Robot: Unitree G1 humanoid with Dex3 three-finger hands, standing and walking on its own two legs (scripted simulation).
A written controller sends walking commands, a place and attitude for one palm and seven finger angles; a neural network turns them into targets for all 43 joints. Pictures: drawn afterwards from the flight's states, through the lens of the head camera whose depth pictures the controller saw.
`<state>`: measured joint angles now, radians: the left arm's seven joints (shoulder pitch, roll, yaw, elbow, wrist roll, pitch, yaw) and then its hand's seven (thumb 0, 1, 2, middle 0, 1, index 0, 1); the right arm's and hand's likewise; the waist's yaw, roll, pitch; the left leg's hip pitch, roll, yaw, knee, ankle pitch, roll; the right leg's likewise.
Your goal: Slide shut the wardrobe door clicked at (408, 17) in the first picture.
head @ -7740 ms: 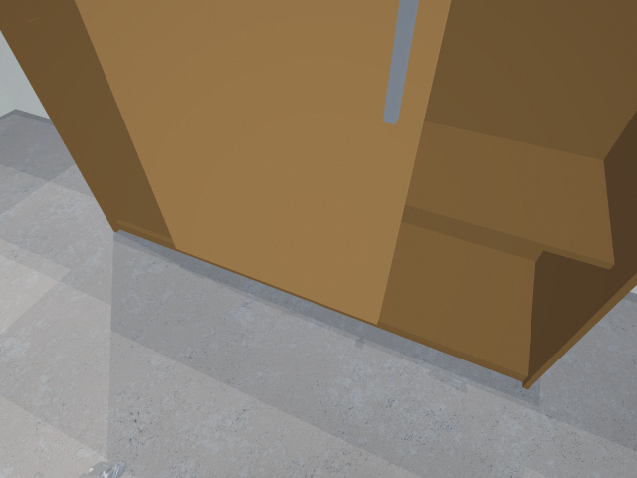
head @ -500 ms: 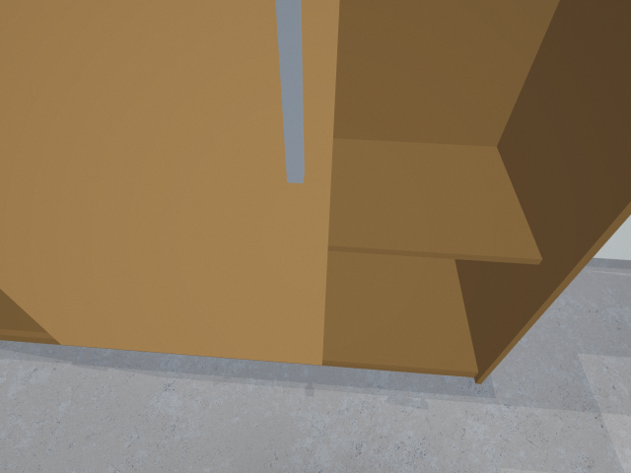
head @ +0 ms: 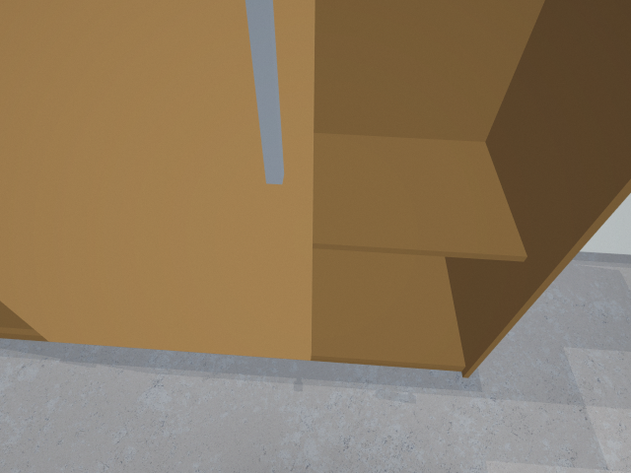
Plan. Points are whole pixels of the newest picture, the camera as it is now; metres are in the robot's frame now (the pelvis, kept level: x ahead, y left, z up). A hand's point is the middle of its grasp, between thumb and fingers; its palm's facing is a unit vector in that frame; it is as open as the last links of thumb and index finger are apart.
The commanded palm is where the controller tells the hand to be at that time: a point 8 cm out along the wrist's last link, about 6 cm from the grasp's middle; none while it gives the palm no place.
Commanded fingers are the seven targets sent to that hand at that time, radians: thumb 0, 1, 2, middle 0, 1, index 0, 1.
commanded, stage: come to a stop and stand still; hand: left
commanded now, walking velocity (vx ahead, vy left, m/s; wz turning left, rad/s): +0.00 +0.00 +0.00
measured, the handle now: (268, 70) +0.52 +0.10 +0.25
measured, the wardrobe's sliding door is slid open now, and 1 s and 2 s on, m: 0.50 0.50 0.50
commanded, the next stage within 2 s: look again from close up in 0.68 s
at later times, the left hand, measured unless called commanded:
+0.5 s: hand out of the picture +0.02 +0.15 -0.17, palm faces +0.02 -0.98 -0.20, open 7.4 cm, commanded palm none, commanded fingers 0.00 0.90 0.90 -0.20 -0.30 -0.20 -0.30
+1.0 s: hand out of the picture +0.02 +0.15 -0.17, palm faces +0.04 -0.98 -0.20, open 7.4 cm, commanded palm none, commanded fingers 0.00 0.90 0.90 -0.20 -0.30 -0.20 -0.30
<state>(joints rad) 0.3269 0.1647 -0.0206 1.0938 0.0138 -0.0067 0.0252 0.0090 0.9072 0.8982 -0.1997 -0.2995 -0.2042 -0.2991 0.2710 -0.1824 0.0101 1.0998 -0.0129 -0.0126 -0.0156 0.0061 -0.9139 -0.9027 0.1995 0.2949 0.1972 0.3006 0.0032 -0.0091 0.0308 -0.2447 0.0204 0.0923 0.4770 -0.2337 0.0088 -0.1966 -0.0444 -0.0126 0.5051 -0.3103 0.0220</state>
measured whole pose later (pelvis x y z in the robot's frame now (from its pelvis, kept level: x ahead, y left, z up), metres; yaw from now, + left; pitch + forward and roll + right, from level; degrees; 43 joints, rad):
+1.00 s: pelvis +0.03 -0.03 +0.00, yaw +1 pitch +0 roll +1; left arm 0.32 0.16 -0.01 1.11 0.01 -0.02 0.03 0.01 0.91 0.90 -0.20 -0.30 -0.20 -0.30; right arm 0.25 -0.16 0.01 1.14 -0.01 -0.02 -0.03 0.01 -0.92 -0.90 0.20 0.29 0.20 0.30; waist 0.00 -0.01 0.01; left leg -0.17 0.05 0.06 0.43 -0.25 -0.04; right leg -0.11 -0.01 -0.04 0.44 -0.33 -0.02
